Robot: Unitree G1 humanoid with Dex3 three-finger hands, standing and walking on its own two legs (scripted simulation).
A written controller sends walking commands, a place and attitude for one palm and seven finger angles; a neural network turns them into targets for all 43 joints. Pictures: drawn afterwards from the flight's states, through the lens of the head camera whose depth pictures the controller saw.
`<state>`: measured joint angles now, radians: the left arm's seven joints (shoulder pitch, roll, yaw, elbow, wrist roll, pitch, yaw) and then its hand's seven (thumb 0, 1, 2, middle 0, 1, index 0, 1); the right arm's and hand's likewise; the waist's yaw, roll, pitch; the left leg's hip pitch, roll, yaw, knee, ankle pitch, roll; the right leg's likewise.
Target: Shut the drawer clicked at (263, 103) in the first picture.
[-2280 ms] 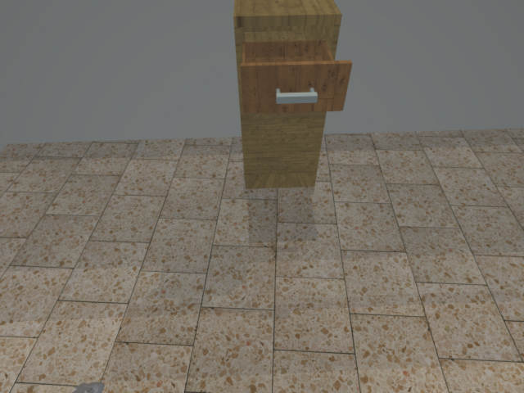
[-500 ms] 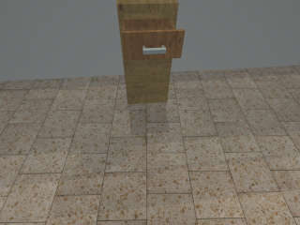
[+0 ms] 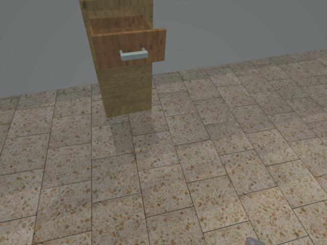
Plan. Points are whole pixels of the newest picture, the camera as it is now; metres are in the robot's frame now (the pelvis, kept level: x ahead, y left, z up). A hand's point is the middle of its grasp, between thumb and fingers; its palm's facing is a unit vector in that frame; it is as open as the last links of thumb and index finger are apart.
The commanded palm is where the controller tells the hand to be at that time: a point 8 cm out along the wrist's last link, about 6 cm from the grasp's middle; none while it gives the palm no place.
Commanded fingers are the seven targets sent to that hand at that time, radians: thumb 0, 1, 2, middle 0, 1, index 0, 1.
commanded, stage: walk to a spot facing it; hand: left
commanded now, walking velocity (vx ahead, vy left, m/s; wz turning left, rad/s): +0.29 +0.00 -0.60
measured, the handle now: (133, 53) +0.88 +0.23 -0.02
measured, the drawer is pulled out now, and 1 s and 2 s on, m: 0.30 0.30 0.30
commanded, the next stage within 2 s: turn to face it in 1.16 s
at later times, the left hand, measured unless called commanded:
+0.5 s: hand (162, 169) +0.39 +0.04 -0.16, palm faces -0.43 -0.89 -0.17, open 7.4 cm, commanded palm none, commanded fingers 0.00 0.90 0.90 -0.20 -0.30 -0.20 -0.30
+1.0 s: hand (146, 166) +0.40 +0.10 -0.18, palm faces -0.37 -0.91 -0.19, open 7.3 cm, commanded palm none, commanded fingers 0.00 0.90 0.90 -0.20 -0.30 -0.20 -0.30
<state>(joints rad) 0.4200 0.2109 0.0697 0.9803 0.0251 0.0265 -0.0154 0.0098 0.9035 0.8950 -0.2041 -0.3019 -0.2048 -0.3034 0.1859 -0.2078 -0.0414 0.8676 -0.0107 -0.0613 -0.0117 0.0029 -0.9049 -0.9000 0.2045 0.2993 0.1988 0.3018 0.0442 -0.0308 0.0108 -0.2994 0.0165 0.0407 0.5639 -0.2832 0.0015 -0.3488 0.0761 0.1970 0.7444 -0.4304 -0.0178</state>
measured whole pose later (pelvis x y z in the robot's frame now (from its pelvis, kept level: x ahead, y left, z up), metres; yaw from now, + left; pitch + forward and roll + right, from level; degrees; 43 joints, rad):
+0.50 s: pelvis +0.16 -0.06 -0.02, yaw -20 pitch +0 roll +0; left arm 0.01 0.22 0.05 0.88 0.03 -0.03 -0.05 0.01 0.91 0.90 -0.19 -0.30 -0.20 -0.30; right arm 0.57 -0.15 -0.03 1.11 -0.01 -0.05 -0.02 0.00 -0.90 -0.90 0.20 0.30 0.20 0.30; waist -0.08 -0.04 0.11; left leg -0.03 0.18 0.30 0.79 -0.53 -0.07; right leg -0.48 -0.02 -0.15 0.65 -0.17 -0.10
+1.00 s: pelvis +0.35 -0.09 +0.00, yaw -30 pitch -1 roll -1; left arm 0.41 0.21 0.07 1.05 0.02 -0.02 0.00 0.00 0.92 0.90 -0.20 -0.30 -0.20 -0.30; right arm 0.12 -0.16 -0.03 0.91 -0.03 -0.07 0.00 0.00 -0.91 -0.90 0.20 0.30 0.20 0.30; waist 0.07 -0.04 0.02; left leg -0.33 0.06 0.14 0.59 -0.23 0.03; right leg -0.24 0.04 0.02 0.78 -0.45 -0.03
